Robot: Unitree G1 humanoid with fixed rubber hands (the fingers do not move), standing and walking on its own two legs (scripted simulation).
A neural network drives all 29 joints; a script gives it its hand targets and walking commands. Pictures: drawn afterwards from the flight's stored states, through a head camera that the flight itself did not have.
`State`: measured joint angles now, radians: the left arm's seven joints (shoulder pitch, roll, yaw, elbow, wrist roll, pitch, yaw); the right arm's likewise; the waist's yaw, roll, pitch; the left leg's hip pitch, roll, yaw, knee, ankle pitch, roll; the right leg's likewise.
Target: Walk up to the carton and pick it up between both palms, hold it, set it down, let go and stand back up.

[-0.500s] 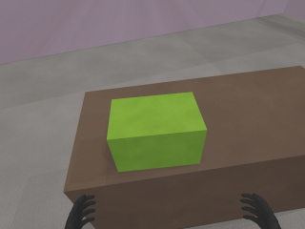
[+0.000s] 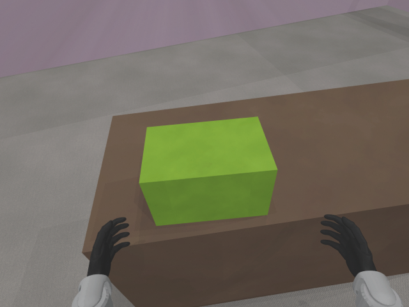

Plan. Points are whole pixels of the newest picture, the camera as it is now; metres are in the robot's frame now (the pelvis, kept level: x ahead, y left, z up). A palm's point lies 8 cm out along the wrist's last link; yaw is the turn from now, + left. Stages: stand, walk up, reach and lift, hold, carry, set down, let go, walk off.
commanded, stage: reach and lift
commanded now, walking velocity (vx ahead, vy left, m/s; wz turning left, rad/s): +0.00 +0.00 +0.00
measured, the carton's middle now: (207, 171) +0.48 +0.02 -0.02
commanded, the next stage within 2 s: none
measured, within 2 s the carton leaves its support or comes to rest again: neither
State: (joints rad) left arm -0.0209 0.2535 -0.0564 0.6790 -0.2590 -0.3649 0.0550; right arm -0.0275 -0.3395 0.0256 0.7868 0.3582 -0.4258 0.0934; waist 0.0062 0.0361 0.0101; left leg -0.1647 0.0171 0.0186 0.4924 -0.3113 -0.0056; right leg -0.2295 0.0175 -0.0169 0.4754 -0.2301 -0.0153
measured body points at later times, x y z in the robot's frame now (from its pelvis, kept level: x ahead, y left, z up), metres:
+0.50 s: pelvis -0.01 -0.01 +0.00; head +0.01 -0.01 +0.45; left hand +0.34 +0.23 +0.04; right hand +0.33 -0.27 +0.04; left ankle -0.03 +0.12 -0.74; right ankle +0.02 -0.11 -0.74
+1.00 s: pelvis -0.01 +0.00 +0.00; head +0.04 -0.01 +0.45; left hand +0.41 +0.23 +0.09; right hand +0.41 -0.27 +0.09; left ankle -0.03 +0.12 -0.74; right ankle +0.02 -0.11 -0.74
